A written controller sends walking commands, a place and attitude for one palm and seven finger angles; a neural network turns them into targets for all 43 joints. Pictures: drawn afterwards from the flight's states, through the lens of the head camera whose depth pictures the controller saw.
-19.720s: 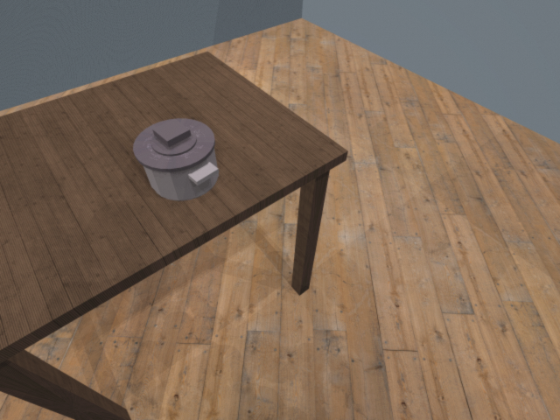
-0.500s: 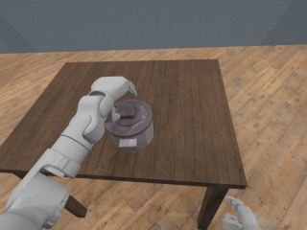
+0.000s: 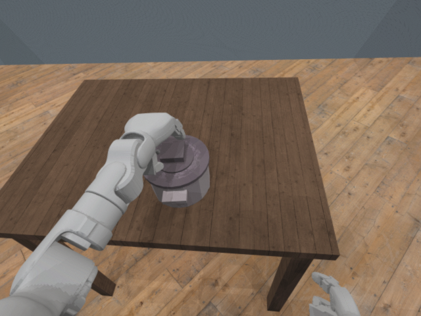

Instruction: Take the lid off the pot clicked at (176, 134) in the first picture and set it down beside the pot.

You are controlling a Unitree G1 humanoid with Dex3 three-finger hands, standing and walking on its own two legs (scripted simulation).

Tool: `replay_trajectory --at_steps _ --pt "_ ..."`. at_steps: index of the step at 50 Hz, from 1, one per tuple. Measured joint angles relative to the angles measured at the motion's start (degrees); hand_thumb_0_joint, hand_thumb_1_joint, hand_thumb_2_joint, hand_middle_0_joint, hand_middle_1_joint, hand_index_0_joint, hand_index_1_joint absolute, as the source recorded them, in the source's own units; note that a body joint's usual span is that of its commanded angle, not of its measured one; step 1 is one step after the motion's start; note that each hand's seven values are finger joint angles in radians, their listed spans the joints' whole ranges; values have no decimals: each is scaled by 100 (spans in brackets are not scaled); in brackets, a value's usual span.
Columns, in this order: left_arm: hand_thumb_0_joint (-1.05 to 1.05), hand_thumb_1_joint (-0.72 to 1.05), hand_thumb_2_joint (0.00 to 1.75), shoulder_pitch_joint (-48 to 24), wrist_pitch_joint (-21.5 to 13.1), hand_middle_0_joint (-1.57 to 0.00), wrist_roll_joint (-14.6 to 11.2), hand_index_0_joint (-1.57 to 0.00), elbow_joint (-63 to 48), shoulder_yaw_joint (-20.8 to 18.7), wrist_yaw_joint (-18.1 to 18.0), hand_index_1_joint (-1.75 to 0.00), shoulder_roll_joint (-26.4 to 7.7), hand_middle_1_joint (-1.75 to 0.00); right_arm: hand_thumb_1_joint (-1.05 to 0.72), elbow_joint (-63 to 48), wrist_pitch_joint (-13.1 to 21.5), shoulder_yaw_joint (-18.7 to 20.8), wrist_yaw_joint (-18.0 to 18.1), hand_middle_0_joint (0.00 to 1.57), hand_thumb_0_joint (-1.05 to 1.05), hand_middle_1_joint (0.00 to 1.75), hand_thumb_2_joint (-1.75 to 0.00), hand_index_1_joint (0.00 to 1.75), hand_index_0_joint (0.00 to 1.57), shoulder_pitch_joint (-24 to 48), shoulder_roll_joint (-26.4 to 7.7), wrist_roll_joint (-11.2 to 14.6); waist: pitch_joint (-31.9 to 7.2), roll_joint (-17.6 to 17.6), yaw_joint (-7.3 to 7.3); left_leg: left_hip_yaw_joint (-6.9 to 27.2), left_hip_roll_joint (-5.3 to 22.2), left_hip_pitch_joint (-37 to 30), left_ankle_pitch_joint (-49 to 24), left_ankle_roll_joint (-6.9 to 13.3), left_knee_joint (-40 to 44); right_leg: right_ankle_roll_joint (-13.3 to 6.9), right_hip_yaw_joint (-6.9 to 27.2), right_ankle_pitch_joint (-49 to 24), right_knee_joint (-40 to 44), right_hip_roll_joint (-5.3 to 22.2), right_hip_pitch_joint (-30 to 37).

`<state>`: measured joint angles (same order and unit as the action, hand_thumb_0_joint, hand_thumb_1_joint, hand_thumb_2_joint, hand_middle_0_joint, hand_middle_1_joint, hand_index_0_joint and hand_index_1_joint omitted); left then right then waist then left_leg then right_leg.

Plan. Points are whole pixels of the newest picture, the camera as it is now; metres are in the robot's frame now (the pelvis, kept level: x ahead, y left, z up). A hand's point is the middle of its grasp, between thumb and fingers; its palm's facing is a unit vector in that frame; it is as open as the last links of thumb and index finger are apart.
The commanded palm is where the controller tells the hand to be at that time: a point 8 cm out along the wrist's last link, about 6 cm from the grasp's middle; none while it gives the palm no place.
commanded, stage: lower the open fingers around the knob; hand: left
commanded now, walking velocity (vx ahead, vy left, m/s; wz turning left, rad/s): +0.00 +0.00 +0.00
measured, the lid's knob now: (173, 151) +0.44 +0.10 +0.07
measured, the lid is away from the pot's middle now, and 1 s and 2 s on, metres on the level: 0.00 0.00 0.01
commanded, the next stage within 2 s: close the fingers and squeeze the knob in 0.38 s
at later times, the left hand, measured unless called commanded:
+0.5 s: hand (162, 155) +0.41 +0.11 +0.09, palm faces -0.29 -0.05 -0.96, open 10.4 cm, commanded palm +0.39 +0.11 +0.15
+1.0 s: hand (162, 156) +0.41 +0.12 +0.08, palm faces -0.29 -0.06 -0.95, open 9.1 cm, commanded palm +0.39 +0.12 +0.15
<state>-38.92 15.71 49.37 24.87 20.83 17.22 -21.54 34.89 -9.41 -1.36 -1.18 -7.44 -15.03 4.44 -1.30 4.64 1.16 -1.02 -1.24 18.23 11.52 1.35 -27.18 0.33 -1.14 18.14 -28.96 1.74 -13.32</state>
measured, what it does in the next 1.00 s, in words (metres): stands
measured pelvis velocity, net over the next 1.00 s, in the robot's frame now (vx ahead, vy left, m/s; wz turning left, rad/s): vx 0.00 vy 0.00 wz -0.01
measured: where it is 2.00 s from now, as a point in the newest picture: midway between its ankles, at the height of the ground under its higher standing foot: outside the picture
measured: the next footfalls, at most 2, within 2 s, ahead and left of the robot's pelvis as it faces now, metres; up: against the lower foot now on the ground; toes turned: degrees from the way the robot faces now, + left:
none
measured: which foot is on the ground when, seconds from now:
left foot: down 0.00-1.00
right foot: down 0.00-1.00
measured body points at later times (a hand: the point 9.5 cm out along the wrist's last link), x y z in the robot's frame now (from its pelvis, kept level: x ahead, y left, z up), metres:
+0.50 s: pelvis +0.00 +0.00 +0.00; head +0.02 -0.04 +0.45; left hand +0.42 +0.12 +0.14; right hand +0.17 -0.23 -0.12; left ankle +0.03 +0.11 -0.74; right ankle -0.04 -0.12 -0.74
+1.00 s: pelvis +0.00 +0.00 +0.00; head +0.02 -0.04 +0.45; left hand +0.42 +0.12 +0.14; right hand +0.17 -0.23 -0.12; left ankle +0.03 +0.11 -0.74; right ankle -0.04 -0.12 -0.74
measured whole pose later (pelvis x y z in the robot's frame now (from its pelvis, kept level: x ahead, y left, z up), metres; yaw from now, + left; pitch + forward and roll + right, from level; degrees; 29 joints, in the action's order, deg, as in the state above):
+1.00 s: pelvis +0.00 +0.00 +0.00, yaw +0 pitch +3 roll +0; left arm -38.7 16.3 49.4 29.4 21.4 14.0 -19.7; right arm 35.7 -10.2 -2.1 -0.3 -6.2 -14.3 4.8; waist -1.8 4.5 1.4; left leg -1.0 -0.7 19.1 12.3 1.0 -28.0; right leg 0.1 -1.0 18.5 -29.2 1.2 -14.0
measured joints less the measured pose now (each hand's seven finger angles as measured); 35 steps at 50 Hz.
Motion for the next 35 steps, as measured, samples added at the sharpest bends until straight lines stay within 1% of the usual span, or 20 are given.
replay_trajectory --at_steps 3,6,9,12,19,22,27,30,35 --pt "0 -26 140 29 -52 -85 -2 -83 4 29 -92 -8 52 -8 -91 42 -22 -8 -5 20 1 29 -90 30 20 16 7 14 -28 11 -37 9 -5 26 22 5 -36 10 -9 12 -11 5 -11" --pt "0 -26 140 -37 -2 -85 8 -82 166 39 -185 -8 135 -8 -91 79 -61 -42 -15 20 1 29 -90 30 20 58 37 35 -51 -15 -55 14 -8 64 29 2 -59 9 -14 26 -43 8 -51" --pt "0 -26 140 -67 87 -85 70 -81 221 104 -258 -7 205 -8 -91 55 -86 -43 -41 20 1 29 -90 30 20 79 69 38 -69 -22 -60 23 -8 114 33 1 -91 4 -23 32 -72 7 -95" --pt "0 -26 140 -58 84 -85 90 -79 318 87 -311 -6 245 -8 -91 37 -106 -71 -46 20 1 29 -90 30 20 112 90 43 -83 -20 -42 22 -2 141 44 -2 -119 2 -22 39 -95 2 -121" --pt "0 -26 140 -147 116 -85 78 -78 491 181 -269 -6 244 -8 -91 24 -121 -72 13 20 1 29 -90 30 20 111 120 29 -93 -22 -4 23 9 153 57 -6 -139 -6 -21 48 -109 -10 -133" --pt "0 -26 140 -158 86 -85 35 -78 589 133 -276 -6 263 -8 -91 40 -123 -78 37 20 1 29 -90 30 20 84 106 32 -103 -22 6 17 15 139 63 -10 -130 -7 -14 49 -99 -15 -121" --pt "0 -25 138 -118 45 -85 36 -78 554 85 -260 -7 231 -8 -91 46 -122 -59 55 20 1 29 -90 30 20 31 76 19 -84 -21 26 5 28 119 63 -14 -109 -13 0 41 -74 -28 -106" --pt "0 -23 134 -75 18 -83 40 -77 523 74 -282 -11 213 -13 -91 57 -120 -44 61 20 1 29 -90 30 20 -4 56 21 -86 -21 27 0 34 109 67 -18 -100 -16 6 41 -60 -34 -97" --pt "0 -18 128 -69 42 -78 43 -72 508 101 -304 -27 212 -28 -91 83 -126 -21 59 20 1 29 -90 30 20 -15 34 29 -71 -21 29 4 39 113 73 -22 -99 -21 2 42 -51 -40 -96"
